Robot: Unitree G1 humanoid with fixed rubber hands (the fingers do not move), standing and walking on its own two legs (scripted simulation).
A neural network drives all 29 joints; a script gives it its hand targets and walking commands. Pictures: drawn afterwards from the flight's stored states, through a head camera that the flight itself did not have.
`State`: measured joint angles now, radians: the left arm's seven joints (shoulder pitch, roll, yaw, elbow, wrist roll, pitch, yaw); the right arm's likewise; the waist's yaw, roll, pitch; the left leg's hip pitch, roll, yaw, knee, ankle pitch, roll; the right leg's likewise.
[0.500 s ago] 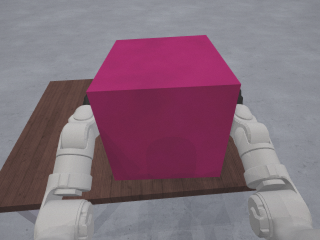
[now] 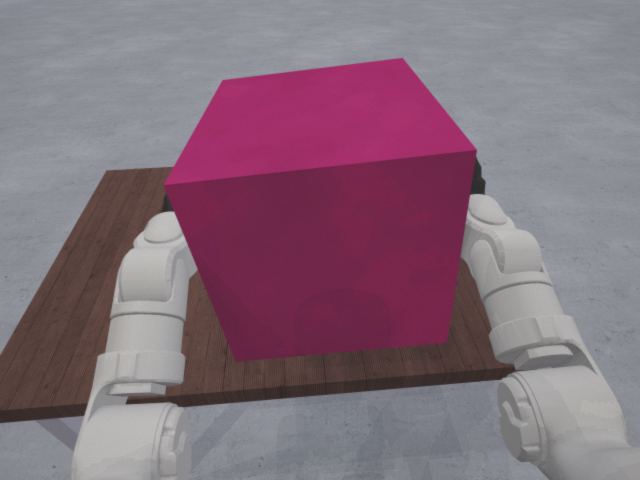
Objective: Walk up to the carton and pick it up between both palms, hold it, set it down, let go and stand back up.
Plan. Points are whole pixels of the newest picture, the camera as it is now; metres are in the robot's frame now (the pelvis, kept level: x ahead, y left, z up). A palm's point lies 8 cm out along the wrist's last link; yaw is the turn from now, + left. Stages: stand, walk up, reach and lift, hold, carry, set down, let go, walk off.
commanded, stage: hold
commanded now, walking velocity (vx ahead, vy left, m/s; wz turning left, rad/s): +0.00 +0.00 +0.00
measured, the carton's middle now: (324, 199) +0.42 -0.03 +0.17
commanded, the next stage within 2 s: none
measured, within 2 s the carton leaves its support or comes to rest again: neither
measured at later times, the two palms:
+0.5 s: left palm (178, 213) +0.39 +0.15 +0.19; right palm (462, 196) +0.38 -0.20 +0.18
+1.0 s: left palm (169, 212) +0.37 +0.15 +0.21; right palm (472, 187) +0.36 -0.20 +0.21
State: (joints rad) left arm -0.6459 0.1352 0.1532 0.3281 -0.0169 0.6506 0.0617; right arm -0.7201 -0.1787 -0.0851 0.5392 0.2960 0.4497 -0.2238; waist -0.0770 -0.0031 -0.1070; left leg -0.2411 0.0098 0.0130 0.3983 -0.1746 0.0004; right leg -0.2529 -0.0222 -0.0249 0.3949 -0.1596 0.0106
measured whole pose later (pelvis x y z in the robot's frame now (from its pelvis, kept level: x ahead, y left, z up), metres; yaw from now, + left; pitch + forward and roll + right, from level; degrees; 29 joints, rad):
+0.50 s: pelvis +0.00 +0.00 +0.00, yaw +0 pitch +1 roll +0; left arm -0.66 0.13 0.17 0.28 -0.01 0.74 0.08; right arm -0.75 -0.19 -0.08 0.57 0.32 0.48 -0.21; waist -0.08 0.00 -0.12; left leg -0.24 0.01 0.01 0.40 -0.18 0.00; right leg -0.25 -0.02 -0.02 0.39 -0.16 0.01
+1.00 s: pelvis -0.01 +0.00 +0.00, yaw +0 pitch +0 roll +0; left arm -0.65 0.12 0.17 0.23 0.00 0.78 0.08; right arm -0.76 -0.20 -0.07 0.52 0.30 0.54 -0.21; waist -0.08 0.00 -0.13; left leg -0.23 0.01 0.01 0.40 -0.17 0.00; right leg -0.24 -0.02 -0.02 0.39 -0.15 0.01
